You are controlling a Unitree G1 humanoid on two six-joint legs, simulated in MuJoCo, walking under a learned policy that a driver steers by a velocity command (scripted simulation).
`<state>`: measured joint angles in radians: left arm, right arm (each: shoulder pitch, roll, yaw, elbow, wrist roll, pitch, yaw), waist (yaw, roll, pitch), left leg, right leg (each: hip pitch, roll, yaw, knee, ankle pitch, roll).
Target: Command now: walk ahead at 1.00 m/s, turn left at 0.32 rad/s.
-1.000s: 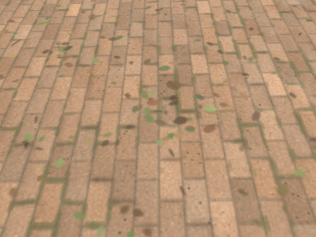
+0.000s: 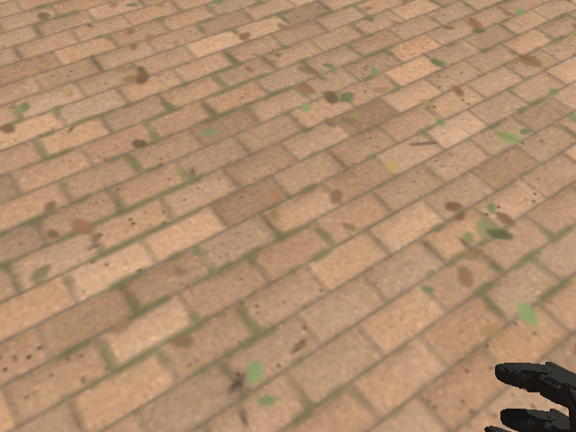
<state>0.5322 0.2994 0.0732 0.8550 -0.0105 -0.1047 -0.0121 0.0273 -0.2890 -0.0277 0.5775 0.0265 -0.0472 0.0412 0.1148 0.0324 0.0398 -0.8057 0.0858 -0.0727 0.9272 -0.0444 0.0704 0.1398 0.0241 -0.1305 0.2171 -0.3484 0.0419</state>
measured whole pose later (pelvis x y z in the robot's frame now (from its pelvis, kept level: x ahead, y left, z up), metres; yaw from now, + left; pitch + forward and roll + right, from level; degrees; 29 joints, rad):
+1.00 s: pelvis +0.92 -0.05 -0.01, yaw -42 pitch +2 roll +0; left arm 0.42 0.27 0.08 0.72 -0.04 -0.05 0.02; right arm -0.03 -0.26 -0.03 0.53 0.04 -0.13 0.00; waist 0.11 0.02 0.01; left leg -0.51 0.01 -0.16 0.50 -0.05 -0.08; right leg -0.05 0.13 0.32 0.59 -0.52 -0.08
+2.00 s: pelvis +1.36 -0.72 -0.01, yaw -98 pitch +1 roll +2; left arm 0.30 0.32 0.07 0.70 -0.03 -0.01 0.02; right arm 0.08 -0.27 -0.04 0.61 -0.02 -0.10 0.02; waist 0.05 -0.02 0.09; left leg -0.47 -0.01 -0.04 0.60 -0.15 -0.06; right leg -0.35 0.09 0.16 1.36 -0.54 0.02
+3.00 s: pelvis +1.37 -0.92 +0.01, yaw -103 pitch -1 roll +0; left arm 0.14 0.24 0.05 0.95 0.00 0.03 0.04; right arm 0.19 -0.25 0.01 0.95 -0.01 -0.01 -0.01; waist -0.01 0.01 0.04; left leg -0.15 0.01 0.01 0.49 -0.32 0.00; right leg -0.26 0.01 0.07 0.50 -0.23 0.01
